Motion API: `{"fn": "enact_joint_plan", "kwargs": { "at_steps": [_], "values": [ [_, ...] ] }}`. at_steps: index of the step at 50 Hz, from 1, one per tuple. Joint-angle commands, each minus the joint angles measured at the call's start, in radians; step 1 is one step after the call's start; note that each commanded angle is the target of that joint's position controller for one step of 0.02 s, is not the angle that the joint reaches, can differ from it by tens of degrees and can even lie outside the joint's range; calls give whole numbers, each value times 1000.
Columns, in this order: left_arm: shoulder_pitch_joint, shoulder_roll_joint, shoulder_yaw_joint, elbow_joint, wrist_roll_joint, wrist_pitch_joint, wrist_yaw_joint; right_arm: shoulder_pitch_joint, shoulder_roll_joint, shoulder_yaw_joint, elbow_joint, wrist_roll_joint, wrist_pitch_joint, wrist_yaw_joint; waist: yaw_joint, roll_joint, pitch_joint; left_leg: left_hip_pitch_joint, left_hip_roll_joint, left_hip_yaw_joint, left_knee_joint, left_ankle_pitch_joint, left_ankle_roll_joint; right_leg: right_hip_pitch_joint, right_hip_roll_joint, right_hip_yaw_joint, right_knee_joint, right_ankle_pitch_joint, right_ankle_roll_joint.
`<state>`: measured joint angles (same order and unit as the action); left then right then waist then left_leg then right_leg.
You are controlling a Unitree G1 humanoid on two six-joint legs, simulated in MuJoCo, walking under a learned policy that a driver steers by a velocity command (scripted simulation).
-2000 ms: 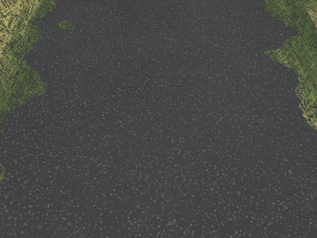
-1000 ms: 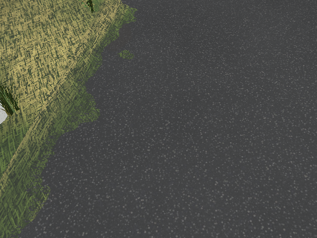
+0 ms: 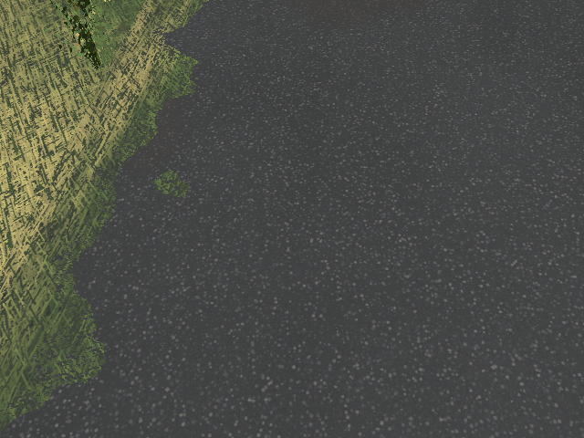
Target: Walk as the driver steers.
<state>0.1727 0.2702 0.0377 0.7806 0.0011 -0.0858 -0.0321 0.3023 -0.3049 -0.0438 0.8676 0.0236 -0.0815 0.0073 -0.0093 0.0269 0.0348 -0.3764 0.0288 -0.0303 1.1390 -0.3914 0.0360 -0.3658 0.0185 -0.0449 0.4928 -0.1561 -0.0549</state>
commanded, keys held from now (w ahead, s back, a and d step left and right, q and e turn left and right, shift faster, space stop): w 0.38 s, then w+e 0.62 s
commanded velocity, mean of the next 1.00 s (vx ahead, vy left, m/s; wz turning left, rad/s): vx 0.50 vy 0.00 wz -0.24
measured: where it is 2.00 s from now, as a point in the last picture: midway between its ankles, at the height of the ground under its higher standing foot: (346, 303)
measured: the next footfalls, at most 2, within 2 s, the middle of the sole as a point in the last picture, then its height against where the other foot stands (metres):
left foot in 0.42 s outside the picture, level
right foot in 0.96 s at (366, 354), level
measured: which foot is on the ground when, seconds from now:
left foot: up 0.00-0.40, down 0.42-0.98, up 1.00-1.00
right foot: down 0.00-0.44, up 0.46-0.94, down 0.96-1.00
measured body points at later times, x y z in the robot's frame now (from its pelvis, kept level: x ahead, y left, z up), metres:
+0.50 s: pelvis +0.28 +0.05 -0.01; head +0.31 +0.06 +0.44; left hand +0.28 +0.33 -0.15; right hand +0.47 -0.20 -0.10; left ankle +0.36 +0.15 -0.73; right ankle +0.11 -0.09 -0.66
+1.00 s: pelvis +0.54 -0.01 -0.02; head +0.58 -0.02 +0.43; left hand +0.80 +0.19 -0.11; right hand +0.49 -0.29 -0.16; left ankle +0.38 +0.15 -0.70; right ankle +0.62 -0.11 -0.74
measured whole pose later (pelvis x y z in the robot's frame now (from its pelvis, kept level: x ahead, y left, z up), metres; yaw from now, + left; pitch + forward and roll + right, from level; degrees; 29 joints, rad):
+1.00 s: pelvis +0.54 -0.01 -0.02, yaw -17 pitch +1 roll +1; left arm 0.09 0.27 0.07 0.69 -0.02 -0.03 -0.04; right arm 0.29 -0.29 -0.07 0.92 0.01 -0.04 -0.02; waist -0.03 -0.01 0.06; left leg -0.02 0.08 0.22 0.75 -0.46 -0.03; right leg -0.50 0.02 -0.07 0.64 -0.13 -0.11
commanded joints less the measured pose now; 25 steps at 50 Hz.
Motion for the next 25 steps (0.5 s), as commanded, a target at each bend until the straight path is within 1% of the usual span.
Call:
{"fn": "enact_joint_plan", "kwargs": {
  "at_steps": [1,2,3,5,7,9,11,13,15,17,18,19,20,21,22,23,24,25],
  "values": [
    [48,110,29,-34,10,-15,0,-11,-88,-26,-75,-8,-8,-4,11,-117,-78,-241,107,-46,-3,107,-4,254,-256,336,-299,70,-171],
    [50,112,30,-28,5,-21,0,2,-70,-23,-68,-10,3,-6,1,-113,-75,-225,109,-39,-24,122,-12,229,-247,300,-320,111,-178],
    [57,124,34,-19,2,-26,1,-5,-60,-21,-71,-13,11,-8,-5,-107,-63,-232,113,-35,-54,144,-22,212,-246,271,-338,145,-185],
    [82,143,40,0,0,-28,9,-69,-56,-19,-93,-20,17,-12,4,-84,-31,-288,119,-33,-148,223,-43,217,-244,228,-365,194,-192],
    [107,151,42,16,-2,-21,18,-130,-46,-17,-110,-23,13,-9,21,-78,-16,-312,115,-27,-269,330,-52,239,-226,182,-375,206,-176],
    [129,157,43,29,-6,-15,25,-194,-31,-12,-124,-20,6,-2,43,-84,-1,-290,98,-8,-395,429,-52,243,-203,136,-382,197,-155],
    [166,168,45,48,-11,-11,29,-264,-21,-6,-142,-15,-1,6,69,-82,16,-265,77,13,-494,486,-50,260,-201,115,-385,172,-146],
    [206,174,47,71,-15,-2,31,-321,-22,-4,-161,-10,-6,15,91,-80,32,-269,63,19,-552,490,-44,310,-222,117,-369,167,-146],
    [230,176,50,90,-18,10,33,-363,-27,-3,-181,-6,-11,27,96,-83,45,-290,54,15,-595,453,-26,381,-253,126,-339,192,-142],
    [229,184,55,101,-21,20,39,-369,-41,-7,-192,-6,-17,38,79,-93,41,-279,46,13,-628,388,0,441,-281,135,-296,255,-128],
    [222,189,58,103,-22,24,41,-349,-53,-11,-188,-6,-19,40,63,-101,26,-240,35,20,-639,353,13,460,-287,135,-267,314,-118],
    [206,198,61,101,-22,29,43,-302,-71,-19,-176,-8,-20,40,32,-114,-5,-160,11,42,-648,321,29,468,-281,126,-211,448,-107],
    [192,194,58,100,-22,34,44,-199,-98,-37,-147,-11,-22,35,-28,-109,-66,5,-20,67,-677,329,52,437,-246,106,-85,589,-88],
    [191,166,45,90,-14,36,45,-31,-150,-62,-100,-17,-22,24,-100,-84,-183,274,14,35,-652,358,87,319,-192,78,119,549,-57],
    [266,76,15,58,-1,23,39,110,-249,-86,-80,-40,-19,14,-105,93,-352,687,274,-314,-634,312,204,-43,-71,25,499,183,5],
    [306,37,2,74,-15,4,36,138,-210,-76,-68,-26,-11,15,-99,247,-450,808,397,-656,-783,151,286,-269,38,117,730,-421,30],
    [228,151,34,62,-44,-9,32,88,-143,-54,-74,-18,-11,13,-115,145,-307,694,366,-567,-824,52,236,-365,-23,194,816,-399,17],
    [154,164,39,37,-56,-13,32,21,-112,-45,-83,-19,-11,9,-92,106,-189,555,334,-421,-850,68,195,-384,-76,164,800,-310,8]
  ]
}}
